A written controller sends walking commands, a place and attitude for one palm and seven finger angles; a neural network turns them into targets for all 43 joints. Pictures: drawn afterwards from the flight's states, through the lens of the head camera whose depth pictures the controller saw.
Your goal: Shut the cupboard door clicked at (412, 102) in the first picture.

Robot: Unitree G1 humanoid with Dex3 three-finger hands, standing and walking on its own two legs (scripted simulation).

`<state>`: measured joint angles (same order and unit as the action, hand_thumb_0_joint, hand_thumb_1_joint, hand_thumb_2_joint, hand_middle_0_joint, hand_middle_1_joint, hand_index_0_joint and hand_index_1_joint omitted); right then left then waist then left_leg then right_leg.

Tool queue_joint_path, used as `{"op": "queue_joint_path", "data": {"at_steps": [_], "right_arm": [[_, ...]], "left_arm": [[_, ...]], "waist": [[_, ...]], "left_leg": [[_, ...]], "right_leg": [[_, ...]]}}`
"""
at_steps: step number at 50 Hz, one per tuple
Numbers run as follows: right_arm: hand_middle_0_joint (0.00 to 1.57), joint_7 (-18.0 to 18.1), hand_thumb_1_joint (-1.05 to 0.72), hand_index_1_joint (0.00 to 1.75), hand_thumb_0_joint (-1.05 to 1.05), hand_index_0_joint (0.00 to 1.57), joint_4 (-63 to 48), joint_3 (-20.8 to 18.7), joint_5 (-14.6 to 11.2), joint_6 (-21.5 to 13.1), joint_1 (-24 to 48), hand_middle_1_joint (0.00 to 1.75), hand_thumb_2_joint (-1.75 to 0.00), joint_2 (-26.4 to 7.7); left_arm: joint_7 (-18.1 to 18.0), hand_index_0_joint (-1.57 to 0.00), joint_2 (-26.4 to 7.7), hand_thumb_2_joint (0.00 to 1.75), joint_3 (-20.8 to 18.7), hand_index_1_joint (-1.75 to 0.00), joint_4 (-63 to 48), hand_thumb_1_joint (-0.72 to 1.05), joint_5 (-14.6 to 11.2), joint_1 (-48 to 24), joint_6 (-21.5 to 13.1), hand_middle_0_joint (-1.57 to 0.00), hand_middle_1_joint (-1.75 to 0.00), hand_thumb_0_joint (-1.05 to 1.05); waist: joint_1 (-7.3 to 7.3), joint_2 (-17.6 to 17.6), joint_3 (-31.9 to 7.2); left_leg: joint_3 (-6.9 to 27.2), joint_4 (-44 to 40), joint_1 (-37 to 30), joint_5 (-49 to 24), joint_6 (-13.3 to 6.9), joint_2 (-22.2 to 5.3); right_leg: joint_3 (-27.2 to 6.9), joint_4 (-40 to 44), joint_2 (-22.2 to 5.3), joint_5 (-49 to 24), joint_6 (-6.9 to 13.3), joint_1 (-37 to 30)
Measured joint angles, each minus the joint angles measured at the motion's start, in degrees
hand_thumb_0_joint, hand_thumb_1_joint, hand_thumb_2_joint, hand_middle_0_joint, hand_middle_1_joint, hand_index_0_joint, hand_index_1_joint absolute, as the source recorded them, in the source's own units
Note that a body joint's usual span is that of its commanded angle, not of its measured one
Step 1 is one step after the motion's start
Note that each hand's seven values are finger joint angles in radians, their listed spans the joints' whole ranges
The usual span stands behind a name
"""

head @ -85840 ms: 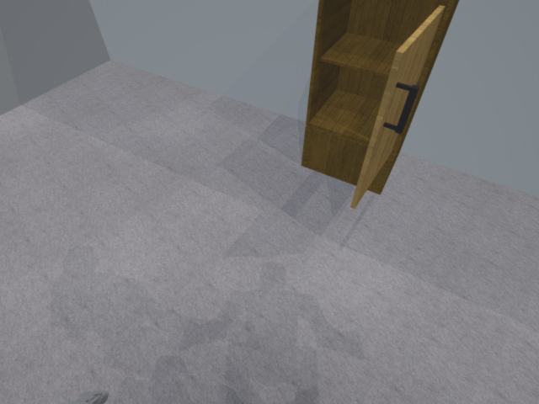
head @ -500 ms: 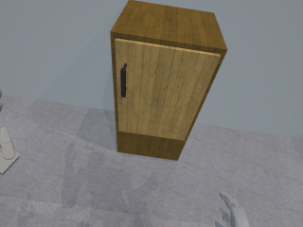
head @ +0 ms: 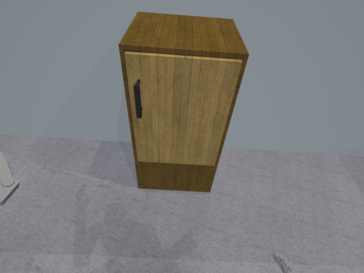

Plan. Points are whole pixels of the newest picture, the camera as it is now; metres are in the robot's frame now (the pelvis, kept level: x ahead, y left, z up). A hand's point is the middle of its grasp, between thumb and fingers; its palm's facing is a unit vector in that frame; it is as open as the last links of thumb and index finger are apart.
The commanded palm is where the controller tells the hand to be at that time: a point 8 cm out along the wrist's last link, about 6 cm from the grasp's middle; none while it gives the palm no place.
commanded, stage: stop stepping back and stand still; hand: left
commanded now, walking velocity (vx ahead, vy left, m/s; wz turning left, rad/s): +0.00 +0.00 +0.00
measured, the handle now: (138, 99) +0.75 +0.17 -0.03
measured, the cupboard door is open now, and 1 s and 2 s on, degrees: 0 0 0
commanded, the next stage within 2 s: let the arm hang, fingers relaxed in 0.18 s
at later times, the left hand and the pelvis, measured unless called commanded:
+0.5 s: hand out of the picture +0.12 +0.20 -0.13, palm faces +0.01 -0.97 -0.25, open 7.4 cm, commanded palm none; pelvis +0.01 +0.00 -0.01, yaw +1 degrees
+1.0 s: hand out of the picture -0.10 +0.15 -0.16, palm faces +0.07 -0.98 -0.21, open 7.3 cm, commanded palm none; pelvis +0.03 -0.01 +0.01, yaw +1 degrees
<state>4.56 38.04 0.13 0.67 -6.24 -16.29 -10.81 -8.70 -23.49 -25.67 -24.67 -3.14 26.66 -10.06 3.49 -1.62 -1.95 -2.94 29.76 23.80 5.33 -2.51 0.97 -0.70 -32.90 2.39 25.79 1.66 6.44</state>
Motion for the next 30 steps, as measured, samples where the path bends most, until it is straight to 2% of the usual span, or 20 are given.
{"op": "queue_joint_path", "data": {"at_steps": [3, 6, 8, 10, 12, 14, 16, 18, 21, 24, 27, 30], "right_arm": [[0.2, -0.9, -0.9, 0.3, 0.01, 0.2, -1.8, 0.6, -0.1, -0.2, 0.4, 0.3, -0.9, 1.1], [0.2, -1.3, -0.9, 0.3, 0.01, 0.2, -2.0, 0.8, 0.0, 0.5, 0.4, 0.3, -0.9, 0.9], [0.2, -1.1, -0.9, 0.3, 0.01, 0.2, -1.3, 0.6, -0.2, 0.9, 0.3, 0.3, -0.9, 0.2], [0.2, -0.4, -0.9, 0.3, 0.01, 0.2, 0.0, 0.4, -0.5, 0.9, 0.6, 0.3, -0.9, -0.4], [0.2, 0.2, -0.9, 0.3, 0.01, 0.2, 1.0, 0.5, -0.7, 1.1, 1.2, 0.3, -0.9, -0.6], [0.2, 0.7, -0.9, 0.3, 0.01, 0.2, 0.9, 0.8, -0.6, 0.8, 2.1, 0.3, -0.9, -0.3], [0.2, -1.4, -0.9, 0.3, 0.01, 0.2, 2.6, 0.8, -0.4, -0.7, 4.0, 0.3, -0.9, -1.9], [0.2, -3.0, -0.9, 0.3, 0.01, 0.2, 5.2, 0.9, -0.1, 0.8, 7.0, 0.3, -0.9, -3.8], [0.2, -4.0, -0.9, 0.3, 0.01, 0.2, 8.5, 1.0, 0.4, 3.5, 9.6, 0.3, -0.9, -5.0], [0.2, -4.4, -0.9, 0.3, 0.01, 0.2, 10.6, 0.9, 0.7, 5.6, 8.4, 0.3, -0.9, -4.3], [0.2, -4.3, -0.91, 0.3, 0.01, 0.2, 13.3, 0.7, 1.0, 7.3, 5.5, 0.3, -0.9, -3.2], [0.2, -3.7, -0.91, 0.3, 0.01, 0.2, 17.1, 0.8, 0.9, 8.0, 2.2, 0.3, -0.9, -1.5]], "left_arm": [[0.6, -0.21, -1.6, 0.9, 0.0, -0.3, -4.1, 0.89, -0.3, 5.1, -1.1, -0.21, -0.31, 0.02], [0.6, -0.21, -2.4, 0.9, 0.0, -0.31, -6.2, 0.89, -0.7, 9.4, -2.0, -0.22, -0.31, 0.02], [0.3, -0.21, -1.9, 0.9, 0.7, -0.31, -5.2, 0.89, -0.5, 9.2, -1.9, -0.22, -0.31, 0.02], [0.0, -0.21, -0.9, 0.9, 1.5, -0.31, -2.6, 0.89, -0.3, 6.7, -1.3, -0.22, -0.31, 0.01], [-0.3, -0.21, 0.7, 0.9, 2.0, -0.31, 0.7, 0.89, -0.1, 3.4, -0.5, -0.22, -0.31, 0.01], [-0.6, -0.21, 2.0, 0.9, 2.1, -0.31, 3.1, 0.89, 0.1, 0.6, 0.7, -0.22, -0.31, 0.02], [1.8, -0.2, 2.2, 0.9, 5.1, -0.3, 11.6, 0.9, 2.3, -4.1, 1.1, -0.21, -0.3, 0.01], [4.6, -0.2, 2.2, 0.9, 10.3, -0.3, 24.1, 0.9, 3.5, -8.6, 5.1, -0.2, -0.3, 0.01], [7.4, -0.19, 4.6, 0.9, 18.3, -0.3, 44.0, 0.91, 4.5, -11.8, 10.5, -0.2, -0.3, 0.01], [8.4, -0.19, 8.9, 0.9, 23.6, -0.3, 59.4, 0.91, 4.5, -10.7, 13.3, -0.2, -0.3, 0.01], [8.5, -0.2, 13.3, 0.9, 26.5, -0.3, 70.7, 0.91, 4.2, -8.3, 14.6, -0.2, -0.3, 0.01], [7.4, -0.2, 13.8, 0.89, 25.5, -0.3, 78.9, 0.98, 4.0, -6.4, 14.7, -0.21, -0.3, 0.02]], "waist": [[0.05, 0.8, 0.1], [-1.75, 2.0, -0.5], [-3.09, 3.1, -0.5], [-4.0, 3.6, -0.3], [-4.58, 2.9, -0.4], [-4.66, 1.9, -0.5], [-4.85, 3.2, -0.9], [-5.04, 4.5, -1.0], [-3.44, 6.0, -0.7], [-1.77, 4.4, -0.1], [-1.24, 1.6, 1.5], [-2.13, -1.2, 3.2]], "left_leg": [[0.7, -1.9, 0.7, 1.7, 1.2, -0.2], [1.0, 0.1, 1.5, 4.4, 2.2, -0.9], [1.2, 0.7, 1.0, 2.1, 1.6, -1.2], [1.3, 1.2, 0.0, -0.5, -0.1, -0.9], [0.8, 0.8, -1.1, 0.5, -1.1, 0.0], [0.3, -1.6, -2.0, -0.1, -1.0, 0.9], [0.8, -1.6, -0.2, -1.4, -1.3, 1.0], [0.7, 0.2, 1.9, -1.2, -1.5, 1.1], [1.1, 2.0, 2.9, -0.4, -1.3, 0.8], [1.7, 3.5, 2.5, 0.7, -0.7, 0.7], [2.1, 5.2, 1.6, 2.4, -0.5, 0.6], [2.3, 3.9, 0.6, 2.4, -0.6, 0.7]], "right_leg": [[0.6, 4.6, 0.3, -3.9, 0.2, -0.2], [0.1, 6.0, 1.0, -4.6, 0.1, -0.7], [0.0, 5.7, 1.4, -4.0, -0.2, -1.6], [0.2, 4.7, 1.3, -2.9, -0.6, -2.7], [0.1, 3.9, 0.4, -2.0, -0.9, -3.2], [-0.3, 3.7, -0.6, -1.9, -1.0, -2.8], [0.6, 1.8, -0.6, -2.5, -1.1, -0.4], [0.6, 0.2, -0.8, -0.5, -1.1, 1.5], [1.1, -1.4, -0.4, -0.4, -0.9, 2.2], [1.6, -1.2, -0.1, 0.1, -0.3, 0.9], [1.9, -0.8, 0.2, 0.8, 0.0, -1.1], [2.0, 0.9, 0.2, 0.3, -0.2, -2.3]]}}
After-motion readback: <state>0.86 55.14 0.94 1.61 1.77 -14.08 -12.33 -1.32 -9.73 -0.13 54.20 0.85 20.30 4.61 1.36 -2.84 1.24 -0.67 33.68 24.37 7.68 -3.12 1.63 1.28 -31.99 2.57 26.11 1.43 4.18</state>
